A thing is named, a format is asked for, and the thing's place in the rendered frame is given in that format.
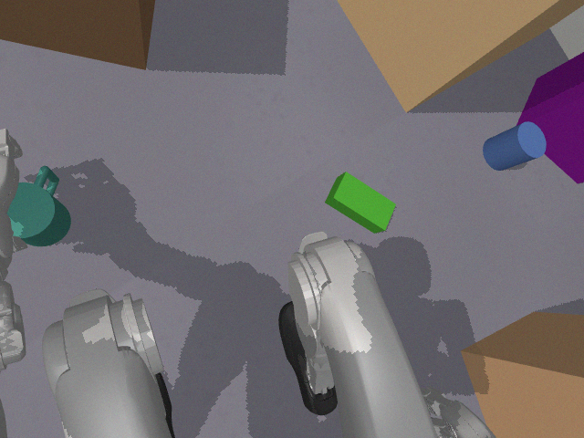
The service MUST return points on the left robot hand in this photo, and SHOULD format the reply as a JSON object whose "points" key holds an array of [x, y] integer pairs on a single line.
{"points": [[9, 178]]}

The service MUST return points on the left robot arm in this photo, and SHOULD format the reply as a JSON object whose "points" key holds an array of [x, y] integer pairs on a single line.
{"points": [[12, 334]]}

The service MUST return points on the right robot hand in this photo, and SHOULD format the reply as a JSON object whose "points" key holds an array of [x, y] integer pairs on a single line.
{"points": [[457, 420]]}

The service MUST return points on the left robot foot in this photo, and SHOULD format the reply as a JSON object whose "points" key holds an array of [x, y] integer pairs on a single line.
{"points": [[166, 402]]}

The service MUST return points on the right robot foot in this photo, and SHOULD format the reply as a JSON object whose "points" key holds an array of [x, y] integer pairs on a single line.
{"points": [[320, 404]]}

